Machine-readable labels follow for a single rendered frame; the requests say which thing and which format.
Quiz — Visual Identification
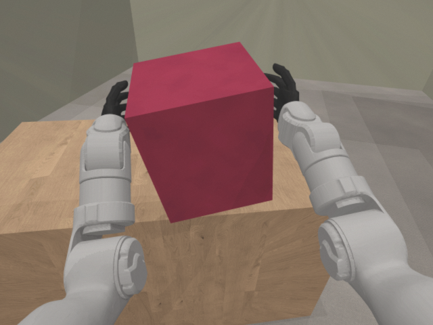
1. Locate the pedestal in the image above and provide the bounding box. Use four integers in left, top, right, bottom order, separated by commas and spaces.
0, 118, 330, 325

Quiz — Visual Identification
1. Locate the robot right upper arm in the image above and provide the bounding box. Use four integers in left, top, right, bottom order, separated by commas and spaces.
318, 209, 433, 325

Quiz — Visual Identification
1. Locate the right robot hand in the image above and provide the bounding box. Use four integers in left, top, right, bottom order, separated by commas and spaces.
264, 64, 299, 123

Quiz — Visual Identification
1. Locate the robot left upper arm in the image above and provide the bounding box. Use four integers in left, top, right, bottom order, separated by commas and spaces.
18, 236, 147, 325

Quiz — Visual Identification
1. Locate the right robot forearm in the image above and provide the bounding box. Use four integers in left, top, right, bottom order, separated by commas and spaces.
277, 101, 408, 260

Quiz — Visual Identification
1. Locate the left robot hand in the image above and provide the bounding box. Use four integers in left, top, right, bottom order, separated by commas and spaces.
101, 81, 130, 132

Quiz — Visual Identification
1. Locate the carton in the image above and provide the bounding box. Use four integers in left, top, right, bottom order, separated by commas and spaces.
124, 42, 274, 223

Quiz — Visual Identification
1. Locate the left robot forearm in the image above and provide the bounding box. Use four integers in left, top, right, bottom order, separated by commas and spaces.
64, 114, 135, 291

